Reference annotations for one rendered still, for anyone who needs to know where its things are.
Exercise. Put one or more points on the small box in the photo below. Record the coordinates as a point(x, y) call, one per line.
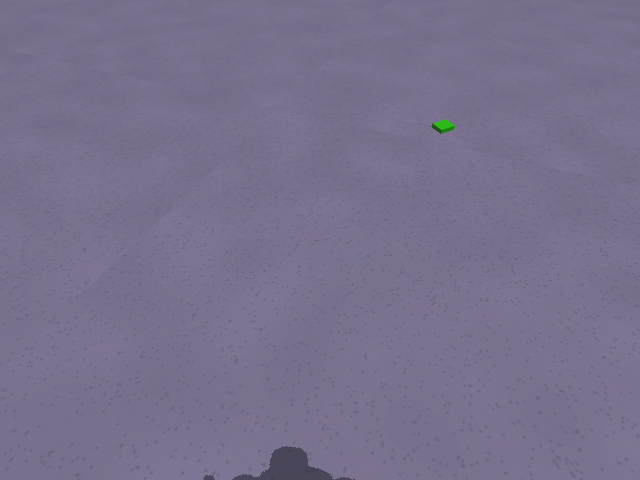
point(443, 126)

